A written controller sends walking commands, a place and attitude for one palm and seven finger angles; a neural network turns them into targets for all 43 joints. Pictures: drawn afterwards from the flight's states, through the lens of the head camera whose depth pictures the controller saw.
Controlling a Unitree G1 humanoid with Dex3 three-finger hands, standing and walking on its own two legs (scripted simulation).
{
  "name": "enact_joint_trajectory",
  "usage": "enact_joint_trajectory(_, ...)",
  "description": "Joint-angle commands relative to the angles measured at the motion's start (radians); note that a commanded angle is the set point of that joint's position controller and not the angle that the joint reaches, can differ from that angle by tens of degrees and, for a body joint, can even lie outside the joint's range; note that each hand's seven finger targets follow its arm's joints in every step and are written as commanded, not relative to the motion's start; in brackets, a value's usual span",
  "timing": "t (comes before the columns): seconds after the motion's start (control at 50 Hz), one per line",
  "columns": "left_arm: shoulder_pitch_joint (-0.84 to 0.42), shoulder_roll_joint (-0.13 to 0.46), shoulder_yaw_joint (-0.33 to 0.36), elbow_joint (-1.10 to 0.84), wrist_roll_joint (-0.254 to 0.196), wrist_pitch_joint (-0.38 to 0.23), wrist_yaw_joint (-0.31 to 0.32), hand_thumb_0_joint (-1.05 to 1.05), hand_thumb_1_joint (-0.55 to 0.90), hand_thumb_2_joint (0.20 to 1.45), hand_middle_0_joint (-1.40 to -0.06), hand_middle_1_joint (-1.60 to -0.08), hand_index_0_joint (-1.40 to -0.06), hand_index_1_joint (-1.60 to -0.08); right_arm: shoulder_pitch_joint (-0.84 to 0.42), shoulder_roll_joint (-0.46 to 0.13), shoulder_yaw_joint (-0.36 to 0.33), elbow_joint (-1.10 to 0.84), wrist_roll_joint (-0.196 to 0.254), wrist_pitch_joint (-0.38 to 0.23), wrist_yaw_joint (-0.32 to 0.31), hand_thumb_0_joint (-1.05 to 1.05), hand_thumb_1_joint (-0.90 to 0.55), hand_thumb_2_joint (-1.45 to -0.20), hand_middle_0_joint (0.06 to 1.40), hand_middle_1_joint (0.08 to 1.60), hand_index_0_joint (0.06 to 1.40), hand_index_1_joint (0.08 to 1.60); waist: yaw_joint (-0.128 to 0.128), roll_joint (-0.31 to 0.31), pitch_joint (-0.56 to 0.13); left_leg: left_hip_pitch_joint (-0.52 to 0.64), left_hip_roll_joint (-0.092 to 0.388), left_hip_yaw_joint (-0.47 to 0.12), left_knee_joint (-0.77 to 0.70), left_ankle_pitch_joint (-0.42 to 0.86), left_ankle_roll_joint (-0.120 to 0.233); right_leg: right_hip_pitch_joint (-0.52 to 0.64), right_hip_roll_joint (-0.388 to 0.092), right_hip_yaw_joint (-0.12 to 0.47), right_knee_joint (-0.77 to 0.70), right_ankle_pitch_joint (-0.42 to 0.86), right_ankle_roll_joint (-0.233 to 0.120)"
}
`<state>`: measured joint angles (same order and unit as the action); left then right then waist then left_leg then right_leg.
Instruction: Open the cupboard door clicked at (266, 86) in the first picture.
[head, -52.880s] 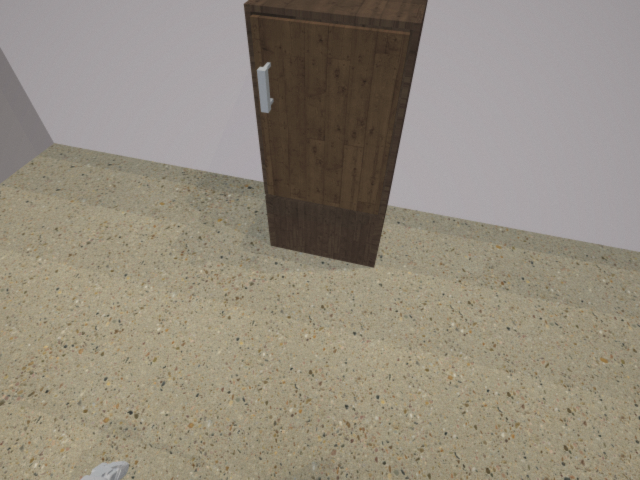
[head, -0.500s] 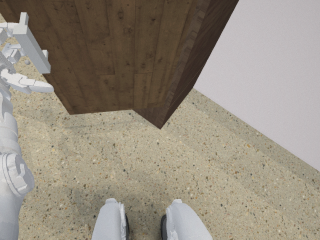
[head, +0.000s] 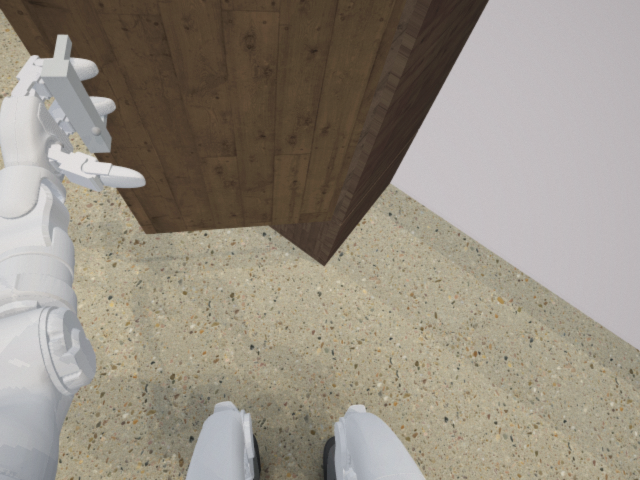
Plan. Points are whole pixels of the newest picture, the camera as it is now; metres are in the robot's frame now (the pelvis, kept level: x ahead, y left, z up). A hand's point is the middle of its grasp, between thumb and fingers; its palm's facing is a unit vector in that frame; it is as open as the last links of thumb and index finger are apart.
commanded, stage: slide the fingers in behind the handle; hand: left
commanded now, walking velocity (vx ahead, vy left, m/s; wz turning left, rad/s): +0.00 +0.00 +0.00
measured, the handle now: (82, 97) +0.55 +0.25 +0.06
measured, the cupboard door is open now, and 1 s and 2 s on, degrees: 44 44 78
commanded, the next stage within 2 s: close the thumb around the handle in 0.26 s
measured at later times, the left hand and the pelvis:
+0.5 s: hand (96, 129) +0.51 +0.23 +0.06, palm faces +0.10 -0.99 -0.02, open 13.4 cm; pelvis +0.00 +0.00 +0.00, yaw +0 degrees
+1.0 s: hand (104, 126) +0.51 +0.22 +0.06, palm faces +0.09 -1.00 -0.02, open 5.6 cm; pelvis +0.00 -0.01 +0.00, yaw +0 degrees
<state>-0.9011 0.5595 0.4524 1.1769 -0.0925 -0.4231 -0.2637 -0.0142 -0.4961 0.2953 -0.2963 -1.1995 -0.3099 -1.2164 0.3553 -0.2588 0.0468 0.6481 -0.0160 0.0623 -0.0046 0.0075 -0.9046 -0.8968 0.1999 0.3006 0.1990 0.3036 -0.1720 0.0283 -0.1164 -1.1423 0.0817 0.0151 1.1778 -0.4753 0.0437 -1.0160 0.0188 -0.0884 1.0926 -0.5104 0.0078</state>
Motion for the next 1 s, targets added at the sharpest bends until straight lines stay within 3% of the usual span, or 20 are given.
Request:
enact_joint_trajectory(0.0,-0.434,0.307,0.043,-0.217,0.004,-0.071,0.022,0.000,-0.500,0.300,-0.300,-1.200,-0.300,-1.200,0.195,-0.201,-0.068,-0.039,-0.010,-0.006,-0.013,0.000,-0.900,-0.900,0.200,0.300,0.200,0.300,-0.007,0.180,-0.496,0.560,-0.024,-0.105,-0.116,0.409,-0.019,0.041,0.046,0.027,-0.110,0.289,-0.031)
enact_joint_trajectory(0.02,-0.421,0.296,0.031,-0.222,0.011,-0.075,0.021,0.000,-0.500,0.300,-0.300,-1.200,-0.300,-1.200,0.190,-0.198,-0.067,-0.044,-0.009,-0.005,-0.010,0.000,-0.900,-0.900,0.200,0.300,0.200,0.300,0.000,0.199,-0.510,0.568,-0.025,-0.101,-0.116,0.417,-0.022,0.044,0.046,0.029,-0.109,0.295,-0.030)
enact_joint_trajectory(0.08,-0.407,0.252,0.003,-0.204,0.002,-0.070,0.013,0.000,-0.500,0.300,-0.300,-1.200,-0.300,-1.200,0.186,-0.198,-0.070,-0.046,-0.007,-0.002,-0.009,0.000,-0.900,-0.900,0.200,0.300,0.200,0.300,-0.016,0.161,-0.486,0.557,-0.023,-0.100,-0.116,0.396,-0.020,0.041,0.048,0.028,-0.118,0.290,-0.027)
enact_joint_trajectory(0.3,-0.431,0.280,0.027,-0.202,-0.010,-0.074,0.005,0.000,-0.500,0.300,-0.300,-1.200,-0.300,-1.200,0.199,-0.203,-0.071,-0.035,-0.007,-0.005,-0.015,0.000,-0.900,-0.900,0.200,0.300,0.200,0.300,-0.018,0.154,-0.505,0.547,-0.024,-0.102,-0.110,0.395,-0.015,0.047,0.048,0.033,-0.113,0.292,-0.028)
enact_joint_trajectory(0.32,-0.446,0.288,0.024,-0.223,-0.005,-0.077,0.007,0.000,-0.500,0.300,-0.300,-1.200,-0.300,-1.200,0.197,-0.203,-0.071,-0.035,-0.006,-0.004,-0.016,0.000,-0.900,-0.900,0.200,0.300,0.200,0.300,-0.015,0.182,-0.522,0.563,-0.023,-0.102,-0.111,0.411,-0.018,0.044,0.046,0.033,-0.112,0.302,-0.027)
enact_joint_trajectory(0.34,-0.437,0.238,-0.010,-0.202,-0.006,-0.071,0.004,0.000,-0.500,0.300,-0.300,-1.200,-0.300,-1.200,0.194,-0.196,-0.070,-0.034,-0.004,-0.005,-0.013,0.000,-0.900,-0.900,0.200,0.300,0.200,0.300,-0.022,0.176,-0.504,0.560,-0.025,-0.101,-0.112,0.396,-0.018,0.034,0.047,0.031,-0.117,0.291,-0.026)
enact_joint_trajectory(0.4,-0.426,0.293,0.037,-0.220,-0.012,-0.078,0.006,0.000,-0.332,0.372,-0.312,-1.218,-0.312,-1.218,0.201,-0.204,-0.072,-0.035,-0.007,-0.005,-0.014,0.000,-0.900,-0.900,0.200,0.300,0.200,0.300,-0.008,0.176,-0.519,0.568,-0.025,-0.103,-0.116,0.406,-0.018,0.057,0.049,0.031,-0.116,0.296,-0.031)
enact_joint_trajectory(0.42,-0.421,0.275,0.016,-0.233,-0.007,-0.079,0.004,0.000,-0.276,0.396,-0.316,-1.224,-0.316,-1.224,0.195,-0.202,-0.072,-0.040,-0.005,-0.004,-0.013,0.000,-0.900,-0.900,0.200,0.300,0.200,0.300,-0.007,0.193,-0.542,0.579,-0.025,-0.100,-0.115,0.417,-0.020,0.056,0.047,0.032,-0.115,0.305,-0.029)
enact_joint_trajectory(0.48,-0.428,0.262,0.005,-0.185,-0.009,-0.064,0.003,0.000,-0.108,0.468,-0.328,-1.242,-0.328,-1.242,0.193,-0.204,-0.070,-0.030,-0.003,-0.002,-0.016,0.000,-0.900,-0.900,0.200,0.300,0.200,0.300,-0.027,0.149,-0.461,0.536,-0.022,-0.101,-0.119,0.363,-0.017,0.033,0.048,0.030,-0.126,0.269,-0.026)
enact_joint_trajectory(0.54,-0.444,0.255,0.002,-0.239,-0.009,-0.075,0.009,0.000,0.060,0.540,-0.340,-1.260,-0.340,-1.260,0.194,-0.201,-0.075,-0.035,-0.005,-0.004,-0.015,0.000,-0.900,-0.900,0.200,0.300,0.200,0.300,-0.013,0.210,-0.525,0.598,-0.023,-0.104,-0.122,0.408,-0.023,0.032,0.046,0.029,-0.120,0.287,-0.030)
enact_joint_trajectory(0.56,-0.427,0.252,0.008,-0.240,-0.012,-0.076,0.010,0.000,0.116,0.564,-0.344,-1.266,-0.344,-1.266,0.195,-0.201,-0.075,-0.036,-0.008,-0.006,-0.013,0.000,-0.900,-0.900,0.200,0.300,0.200,0.300,-0.007,0.198,-0.541,0.600,-0.023,-0.104,-0.119,0.414,-0.023,0.040,0.047,0.028,-0.119,0.292,-0.029)
enact_joint_trajectory(0.62,-0.432,0.269,0.014,-0.213,-0.010,-0.075,0.016,0.000,0.284,0.636,-0.356,-1.284,-0.356,-1.284,0.193,-0.204,-0.071,-0.031,-0.006,-0.004,-0.014,0.000,-0.900,-0.900,0.200,0.300,0.200,0.300,-0.022,0.166,-0.492,0.558,-0.022,-0.100,-0.117,0.396,-0.018,0.040,0.046,0.031,-0.121,0.293,-0.025)
enact_joint_trajectory(0.64,-0.407,0.274,0.024,-0.195,-0.008,-0.070,0.017,0.000,0.340,0.660,-0.360,-1.290,-0.360,-1.290,0.192,-0.202,-0.071,-0.037,-0.005,-0.003,-0.013,0.000,-0.900,-0.900,0.200,0.300,0.200,0.300,-0.010,0.163,-0.482,0.540,-0.026,-0.096,-0.120,0.378,-0.018,0.051,0.047,0.032,-0.123,0.283,-0.026)
enact_joint_trajectory(0.66,-0.424,0.260,0.003,-0.191,-0.004,-0.067,0.016,0.000,0.396,0.684,-0.364,-1.296,-0.364,-1.296,0.189,-0.202,-0.069,-0.038,-0.003,-0.003,-0.014,0.000,-0.900,-0.900,0.200,0.300,0.200,0.300,-0.026,0.144,-0.471,0.525,-0.026,-0.094,-0.118,0.361,-0.014,0.047,0.047,0.034,-0.126,0.278,-0.024)
enact_joint_trajectory(0.72,-0.430,0.286,0.020,-0.209,0.001,-0.075,0.019,0.000,0.564,0.756,-0.376,-1.314,-0.376,-1.314,0.194,-0.203,-0.070,-0.040,-0.005,-0.004,-0.016,0.000,-0.900,-0.900,0.200,0.300,0.200,0.300,-0.013,0.177,-0.508,0.547,-0.026,-0.094,-0.115,0.390,-0.017,0.056,0.046,0.037,-0.117,0.297,-0.027)
enact_joint_trajectory(0.76,-0.401,0.295,0.040,-0.197,-0.005,-0.073,0.021,0.000,0.676,0.804,-0.384,-1.326,-0.384,-1.326,0.192,-0.202,-0.070,-0.042,-0.006,-0.004,-0.015,0.000,-0.900,-0.900,0.200,0.300,0.200,0.300,-0.008,0.152,-0.504,0.530,-0.027,-0.089,-0.111,0.392,-0.015,0.073,0.047,0.038,-0.120,0.308,-0.025)
enact_joint_trajectory(0.84,-0.414,0.285,0.028,-0.196,-0.006,-0.072,0.013,0.000,0.900,0.900,-0.400,-1.350,-0.400,-1.350,0.194,-0.200,-0.069,-0.040,-0.005,-0.005,-0.015,0.000,-0.900,-0.900,0.200,0.300,0.200,0.300,-0.013,0.166,-0.510,0.531,-0.027,-0.087,-0.105,0.401,-0.015,0.068,0.046,0.039,-0.115,0.316,-0.023)
enact_joint_trajectory(0.9,-0.421,0.270,0.020,-0.218,-0.011,-0.072,0.007,0.000,0.900,0.900,-0.400,-1.350,-0.400,-1.350,0.200,-0.199,-0.071,-0.041,-0.006,-0.004,-0.014,0.000,-0.900,-0.900,0.200,0.300,0.200,0.300,-0.012,0.176,-0.522,0.553,-0.026,-0.092,-0.105,0.432,-0.015,0.068,0.049,0.037,-0.108,0.335,-0.027)
enact_joint_trajectory(0.94,-0.393,0.308,0.049,-0.231,-0.012,-0.073,0.005,0.000,0.900,0.900,-0.400,-1.350,-0.400,-1.350,0.201,-0.203,-0.073,-0.041,-0.004,0.000,-0.014,0.000,-0.900,-0.900,0.200,0.300,0.200,0.300,0.003,0.168,-0.563,0.562,-0.026,-0.090,-0.103,0.458,-0.017,0.100,0.048,0.040,-0.107,0.365,-0.025)
enact_joint_trajectory(0.98,-0.377,0.267,0.027,-0.237,-0.017,-0.070,0.002,0.000,0.900,0.900,-0.400,-1.350,-0.400,-1.350,0.199,-0.196,-0.075,-0.041,-0.003,0.000,-0.013,0.000,-0.900,-0.900,0.200,0.300,0.200,0.300,0.000,0.166,-0.546,0.572,-0.025,-0.087,-0.105,0.474,-0.017,0.098,0.049,0.037,-0.112,0.378,-0.024)
